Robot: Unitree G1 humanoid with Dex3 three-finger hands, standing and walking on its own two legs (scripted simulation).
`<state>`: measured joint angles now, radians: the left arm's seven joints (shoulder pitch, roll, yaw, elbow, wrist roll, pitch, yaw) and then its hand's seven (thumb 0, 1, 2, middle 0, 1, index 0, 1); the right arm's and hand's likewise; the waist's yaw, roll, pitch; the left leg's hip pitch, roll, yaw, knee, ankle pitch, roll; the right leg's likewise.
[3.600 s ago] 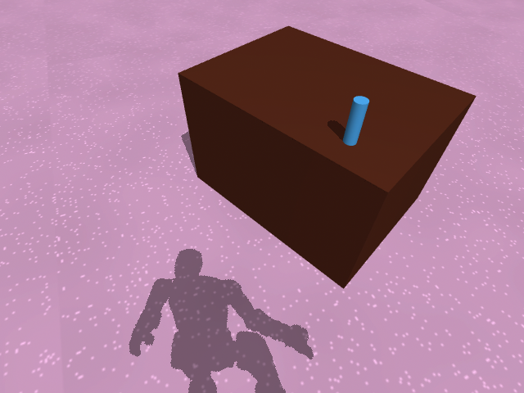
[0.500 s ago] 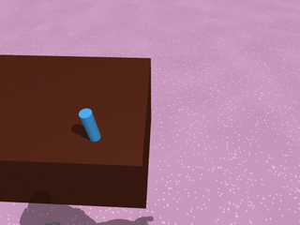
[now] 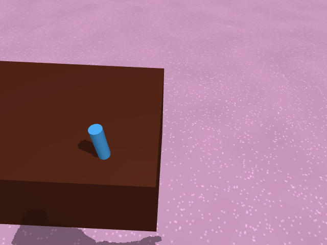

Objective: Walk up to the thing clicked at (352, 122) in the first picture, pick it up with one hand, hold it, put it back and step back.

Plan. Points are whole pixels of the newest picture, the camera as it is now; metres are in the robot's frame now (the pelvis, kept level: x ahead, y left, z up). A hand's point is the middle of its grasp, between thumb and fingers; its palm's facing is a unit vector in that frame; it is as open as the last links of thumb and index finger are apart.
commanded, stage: walk up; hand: left
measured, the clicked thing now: (100, 142) +0.47 +0.23 -0.11
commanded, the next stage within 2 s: stand in 0.28 s
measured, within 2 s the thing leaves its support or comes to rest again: neither
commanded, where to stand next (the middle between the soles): +0.05 +0.01 m, yaw +3 degrees
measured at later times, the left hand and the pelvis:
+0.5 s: hand out of the picture +0.08 +0.27 -0.16, palm faces -0.02 -0.94 -0.33, open 7.4 cm; pelvis +0.01 +0.01 +0.00, yaw +0 degrees
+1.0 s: hand out of the picture +0.08 +0.26 -0.16, palm faces -0.03 -0.94 -0.34, open 7.4 cm; pelvis +0.01 +0.01 +0.00, yaw +1 degrees
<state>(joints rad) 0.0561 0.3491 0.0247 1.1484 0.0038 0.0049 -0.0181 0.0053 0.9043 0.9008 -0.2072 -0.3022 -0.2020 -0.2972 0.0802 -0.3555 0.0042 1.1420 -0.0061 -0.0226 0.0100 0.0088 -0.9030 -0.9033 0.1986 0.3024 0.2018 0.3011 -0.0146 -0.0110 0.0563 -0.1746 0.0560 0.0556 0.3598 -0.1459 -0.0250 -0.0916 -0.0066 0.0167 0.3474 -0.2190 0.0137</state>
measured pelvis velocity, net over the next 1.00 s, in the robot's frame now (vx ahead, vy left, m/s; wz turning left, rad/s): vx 0.01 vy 0.01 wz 0.01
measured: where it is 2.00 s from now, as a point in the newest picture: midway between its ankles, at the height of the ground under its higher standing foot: outside the picture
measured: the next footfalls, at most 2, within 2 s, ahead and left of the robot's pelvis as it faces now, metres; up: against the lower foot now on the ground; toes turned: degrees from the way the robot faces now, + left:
none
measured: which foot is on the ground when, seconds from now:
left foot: down 0.00-1.00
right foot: down 0.00-1.00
